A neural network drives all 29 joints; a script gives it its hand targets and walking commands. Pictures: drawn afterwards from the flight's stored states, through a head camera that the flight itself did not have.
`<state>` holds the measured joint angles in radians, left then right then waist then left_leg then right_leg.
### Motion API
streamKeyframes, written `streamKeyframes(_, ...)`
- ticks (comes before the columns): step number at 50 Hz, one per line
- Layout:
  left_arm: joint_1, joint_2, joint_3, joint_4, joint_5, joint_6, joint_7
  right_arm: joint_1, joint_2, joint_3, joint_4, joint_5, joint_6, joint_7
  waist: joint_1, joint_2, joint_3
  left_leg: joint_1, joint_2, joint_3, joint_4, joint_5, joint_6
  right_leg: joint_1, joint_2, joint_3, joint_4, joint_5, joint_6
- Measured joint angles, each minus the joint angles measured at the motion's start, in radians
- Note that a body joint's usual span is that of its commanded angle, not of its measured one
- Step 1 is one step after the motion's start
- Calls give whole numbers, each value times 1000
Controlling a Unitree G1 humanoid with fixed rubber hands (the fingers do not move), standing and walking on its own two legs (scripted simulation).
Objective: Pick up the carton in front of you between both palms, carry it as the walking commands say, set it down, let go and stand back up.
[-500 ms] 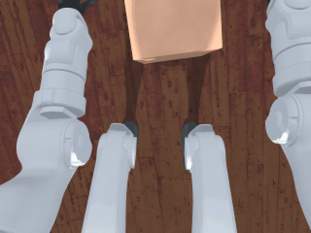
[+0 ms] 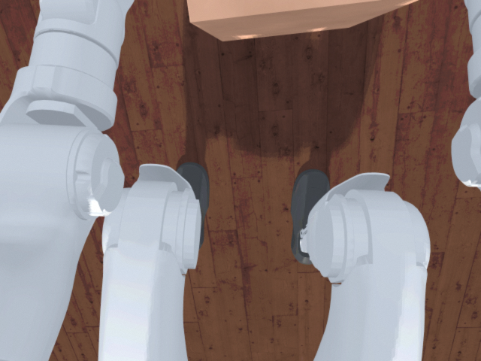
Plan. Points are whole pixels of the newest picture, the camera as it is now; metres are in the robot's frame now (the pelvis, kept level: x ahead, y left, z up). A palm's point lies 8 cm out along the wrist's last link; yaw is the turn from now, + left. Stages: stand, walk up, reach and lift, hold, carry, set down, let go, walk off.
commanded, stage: reach and lift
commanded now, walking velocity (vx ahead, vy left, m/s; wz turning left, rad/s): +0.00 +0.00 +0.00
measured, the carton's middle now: out of the picture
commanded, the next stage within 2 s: none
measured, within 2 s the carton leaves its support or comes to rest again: leaves its support in 0.76 s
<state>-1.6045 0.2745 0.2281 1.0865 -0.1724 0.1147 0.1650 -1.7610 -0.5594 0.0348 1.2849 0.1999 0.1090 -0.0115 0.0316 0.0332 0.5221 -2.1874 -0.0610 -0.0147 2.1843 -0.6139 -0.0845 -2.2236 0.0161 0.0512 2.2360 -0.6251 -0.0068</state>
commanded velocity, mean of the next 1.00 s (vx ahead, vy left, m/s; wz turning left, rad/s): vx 0.00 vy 0.00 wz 0.00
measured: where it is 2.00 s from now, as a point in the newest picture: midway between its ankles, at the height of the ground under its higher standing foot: (247, 226)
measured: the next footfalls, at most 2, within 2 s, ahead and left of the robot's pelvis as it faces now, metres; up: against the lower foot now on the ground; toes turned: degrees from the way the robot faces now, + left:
none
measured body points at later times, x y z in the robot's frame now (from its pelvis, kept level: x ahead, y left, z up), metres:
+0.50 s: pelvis +0.00 +0.00 +0.00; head +0.38 -0.04 +0.21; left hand +0.58 +0.11 -0.18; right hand +0.60 -0.20 -0.18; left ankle +0.11 +0.13 -0.34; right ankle +0.10 -0.12 -0.34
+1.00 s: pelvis +0.00 +0.01 +0.04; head +0.32 -0.04 +0.35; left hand +0.55 +0.11 -0.06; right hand +0.56 -0.19 -0.06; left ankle +0.11 +0.14 -0.34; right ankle +0.10 -0.12 -0.34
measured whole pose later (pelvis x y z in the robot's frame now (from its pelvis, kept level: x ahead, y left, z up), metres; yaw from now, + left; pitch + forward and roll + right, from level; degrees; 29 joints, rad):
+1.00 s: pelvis +0.00 +0.01 +0.04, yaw -2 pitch +41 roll +3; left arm -1.27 0.03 0.49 0.71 0.05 0.34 0.18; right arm -1.40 -0.25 -0.26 0.91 -0.08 0.37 -0.04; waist 0.01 0.03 0.11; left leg -2.17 -0.11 -0.06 2.04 -0.58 -0.10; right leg -2.20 0.10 0.09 2.06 -0.57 0.05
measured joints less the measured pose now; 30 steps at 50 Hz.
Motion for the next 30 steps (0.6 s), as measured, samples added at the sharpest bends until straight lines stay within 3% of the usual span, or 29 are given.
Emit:
streamKeyframes(18, -6, -58, 19, -8, 26, 2, 0, -1, 51, 25, -7, -8, 7, 6, -13, 4, 1, 11, -1, 12, 1, 11, 7, 8, 1, 13, 5, 11, 7)
streamKeyframes(22, -16, -98, 88, -19, 94, 15, 23, -29, 70, 13, 27, -39, 24, -8, -15, 0, 0, 14, -3, 9, -2, 12, 3, 9, 4, 11, 1, 14, 5)
streamKeyframes(26, 7, -115, 171, -75, 161, 53, -12, -28, 89, -44, 6, -110, 64, 19, -18, -3, -1, 16, -8, -1, 9, 1, 0, 12, 8, 4, 8, 8, 2)
streamKeyframes(30, 24, -107, 189, -112, 179, 102, -54, 21, 101, -111, -75, -156, 106, 47, -20, 1, -14, 5, -21, -14, 28, -9, -7, 5, 5, -5, 24, -4, -3)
